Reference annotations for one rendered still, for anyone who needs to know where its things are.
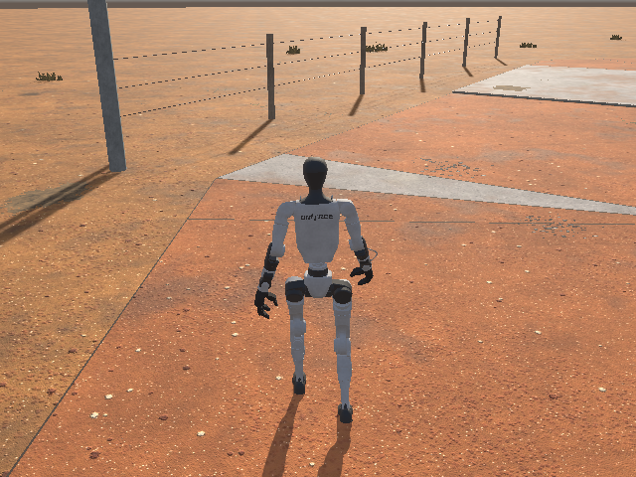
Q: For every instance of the robot right thigh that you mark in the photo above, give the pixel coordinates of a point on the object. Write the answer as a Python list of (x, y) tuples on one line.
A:
[(342, 306)]

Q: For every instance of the right robot hand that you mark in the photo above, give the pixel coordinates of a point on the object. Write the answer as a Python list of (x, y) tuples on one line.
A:
[(359, 271)]

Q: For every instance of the left robot hand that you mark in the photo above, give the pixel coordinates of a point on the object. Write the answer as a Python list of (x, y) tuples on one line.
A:
[(259, 302)]

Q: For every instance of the right robot forearm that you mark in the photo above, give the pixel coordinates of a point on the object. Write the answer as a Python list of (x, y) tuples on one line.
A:
[(363, 257)]

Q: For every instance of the left robot forearm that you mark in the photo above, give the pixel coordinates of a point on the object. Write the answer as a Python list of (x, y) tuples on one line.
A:
[(270, 264)]

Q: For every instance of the right robot upper arm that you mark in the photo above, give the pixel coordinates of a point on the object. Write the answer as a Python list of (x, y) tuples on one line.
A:
[(348, 210)]

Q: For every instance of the left robot upper arm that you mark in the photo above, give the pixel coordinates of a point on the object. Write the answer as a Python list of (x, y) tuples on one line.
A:
[(284, 211)]

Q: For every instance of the right robot foot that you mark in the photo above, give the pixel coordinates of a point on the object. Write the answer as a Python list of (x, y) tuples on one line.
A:
[(345, 414)]

